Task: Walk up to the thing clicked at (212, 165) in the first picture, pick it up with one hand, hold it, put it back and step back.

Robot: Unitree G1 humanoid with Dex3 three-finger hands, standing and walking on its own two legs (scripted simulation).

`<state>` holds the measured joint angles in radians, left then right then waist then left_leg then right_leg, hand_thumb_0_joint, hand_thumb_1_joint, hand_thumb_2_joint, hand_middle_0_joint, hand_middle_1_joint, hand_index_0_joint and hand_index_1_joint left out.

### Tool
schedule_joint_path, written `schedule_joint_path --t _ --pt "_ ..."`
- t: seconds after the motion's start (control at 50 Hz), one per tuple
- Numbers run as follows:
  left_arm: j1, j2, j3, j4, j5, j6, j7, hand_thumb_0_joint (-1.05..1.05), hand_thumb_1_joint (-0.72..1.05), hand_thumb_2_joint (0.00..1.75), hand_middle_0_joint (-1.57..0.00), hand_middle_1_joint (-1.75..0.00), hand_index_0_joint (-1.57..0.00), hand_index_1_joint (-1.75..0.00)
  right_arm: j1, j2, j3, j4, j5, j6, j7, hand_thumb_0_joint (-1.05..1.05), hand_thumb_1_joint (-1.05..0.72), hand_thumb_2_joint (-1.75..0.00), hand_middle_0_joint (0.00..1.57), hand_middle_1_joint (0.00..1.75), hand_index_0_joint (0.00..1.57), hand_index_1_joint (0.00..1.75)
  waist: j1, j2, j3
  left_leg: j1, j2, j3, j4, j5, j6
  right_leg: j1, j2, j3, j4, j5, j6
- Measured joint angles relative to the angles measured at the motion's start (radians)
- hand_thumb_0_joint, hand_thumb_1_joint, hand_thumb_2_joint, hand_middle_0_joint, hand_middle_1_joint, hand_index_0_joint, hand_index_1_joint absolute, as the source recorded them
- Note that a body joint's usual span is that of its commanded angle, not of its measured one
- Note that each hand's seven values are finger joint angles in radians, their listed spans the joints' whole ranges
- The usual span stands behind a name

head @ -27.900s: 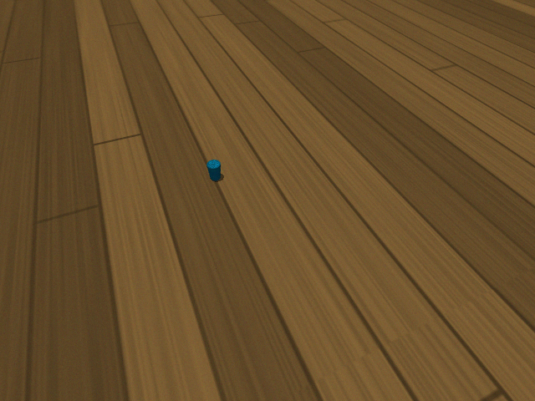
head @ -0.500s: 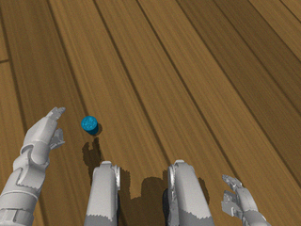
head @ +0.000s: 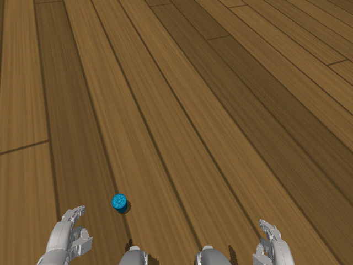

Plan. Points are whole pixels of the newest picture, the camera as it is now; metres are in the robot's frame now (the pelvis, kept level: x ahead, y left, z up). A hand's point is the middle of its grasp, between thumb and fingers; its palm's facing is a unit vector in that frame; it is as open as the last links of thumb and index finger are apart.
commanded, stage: home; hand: left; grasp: from above
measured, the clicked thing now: (120, 204) +0.47 +0.23 -0.63
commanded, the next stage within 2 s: none
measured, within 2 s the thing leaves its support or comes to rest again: neither
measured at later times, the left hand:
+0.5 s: hand (81, 255) +0.18 +0.18 -0.01, palm faces +0.08 -0.98 -0.20, open 7.4 cm
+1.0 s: hand (82, 253) +0.18 +0.18 -0.01, palm faces +0.06 -0.98 -0.21, open 7.4 cm
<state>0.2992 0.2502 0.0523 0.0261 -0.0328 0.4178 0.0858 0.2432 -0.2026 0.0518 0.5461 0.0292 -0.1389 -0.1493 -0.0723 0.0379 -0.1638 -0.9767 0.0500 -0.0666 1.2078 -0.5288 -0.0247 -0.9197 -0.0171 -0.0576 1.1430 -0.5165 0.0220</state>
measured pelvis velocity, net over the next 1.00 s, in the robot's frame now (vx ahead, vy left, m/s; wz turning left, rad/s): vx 0.02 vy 0.00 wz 0.02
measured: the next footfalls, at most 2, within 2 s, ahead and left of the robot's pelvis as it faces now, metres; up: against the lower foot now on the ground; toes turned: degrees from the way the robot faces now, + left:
none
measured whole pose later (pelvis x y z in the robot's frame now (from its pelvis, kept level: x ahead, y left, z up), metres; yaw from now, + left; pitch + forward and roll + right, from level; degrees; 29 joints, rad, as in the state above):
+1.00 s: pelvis +0.02 +0.00 +0.04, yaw +1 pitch +10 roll -2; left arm 0.49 0.22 0.03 -0.12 -0.06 0.45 0.02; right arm 0.29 -0.22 0.03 0.55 0.00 -0.24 -0.18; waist -0.04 0.05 -0.15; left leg -0.69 0.05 -0.05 1.00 -0.48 -0.03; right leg -0.64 -0.02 -0.06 0.94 -0.47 0.02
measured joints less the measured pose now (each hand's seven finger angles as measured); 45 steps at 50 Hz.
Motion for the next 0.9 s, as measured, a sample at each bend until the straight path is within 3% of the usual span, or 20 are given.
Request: schedule_joint_path --t 0.1,0.24,0.5,0.9 --pt "0.117 -0.022 0.0 -0.105 -0.036 0.032 -0.009 0.01 0.9 0.9 -0.2 -0.3 -0.2 -0.3 0.049 -0.005 -0.005 -0.016 -0.003 -0.026 -0.026 0.01 -0.91 -0.89 0.2 0.3 0.2 0.29 0.003 0.01 -0.01 0.133 0.003 0.007 -0.11 0.022 0.001 0.133 0.002 0.0 -0.114 0.025 -0.001" --pt "0.209 -0.03 -0.013 -0.175 -0.037 0.048 -0.036 0.01 0.91 0.9 -0.2 -0.3 -0.2 -0.3 0.054 -0.015 -0.018 -0.031 -0.012 -0.056 -0.038 0.01 -0.91 -0.89 0.2 0.3 0.2 0.29 0.017 0.017 -0.021 0.241 -0.002 0.009 -0.187 0.037 0.002 0.242 -0.002 -0.002 -0.19 0.038 0.001" --pt "0.199 -0.029 -0.015 -0.152 -0.019 0.039 -0.062 0.01 0.91 0.9 -0.2 -0.3 -0.2 -0.3 0.01 -0.019 -0.021 -0.026 -0.028 -0.1 -0.03 0.01 -0.9 -0.89 0.2 0.3 0.2 0.29 0.037 -0.001 0.01 0.278 -0.008 0.005 -0.205 0.045 -0.001 0.279 -0.008 -0.007 -0.201 0.039 -0.001" --pt "0.194 -0.027 -0.019 -0.144 -0.022 0.034 -0.06 0.01 0.91 0.9 -0.2 -0.3 -0.2 -0.3 0.047 -0.012 -0.021 0.006 -0.027 -0.097 -0.03 0.02 -0.9 -0.89 0.2 0.3 0.2 0.3 0.028 0.008 0.012 0.286 -0.004 0.013 -0.205 0.044 0.0 0.283 -0.004 0.002 -0.201 0.042 0.0"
